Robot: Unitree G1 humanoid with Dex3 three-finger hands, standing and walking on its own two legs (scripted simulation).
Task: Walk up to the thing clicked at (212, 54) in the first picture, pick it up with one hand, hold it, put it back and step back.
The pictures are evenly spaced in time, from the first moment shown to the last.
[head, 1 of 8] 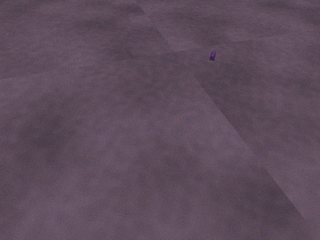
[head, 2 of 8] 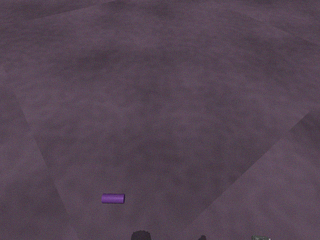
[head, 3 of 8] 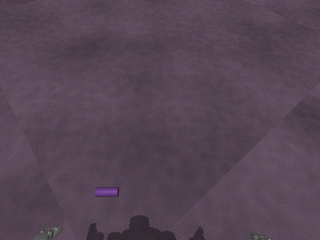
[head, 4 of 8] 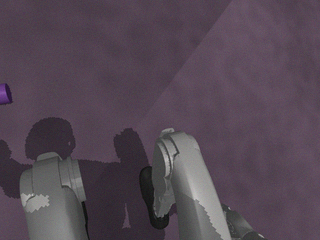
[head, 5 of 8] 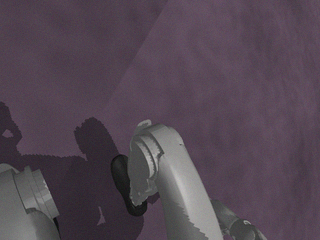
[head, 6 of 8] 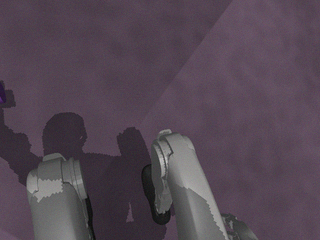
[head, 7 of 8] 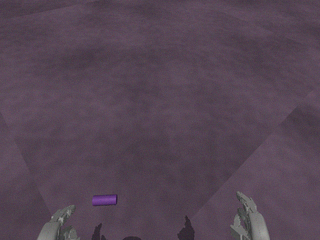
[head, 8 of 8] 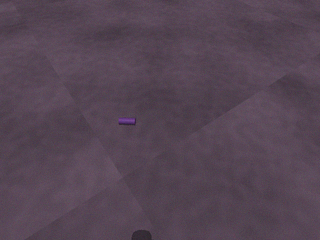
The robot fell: no
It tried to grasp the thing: yes
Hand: left
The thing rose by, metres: 0.68
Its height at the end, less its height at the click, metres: +0.00
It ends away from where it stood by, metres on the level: 0.01
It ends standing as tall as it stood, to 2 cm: yes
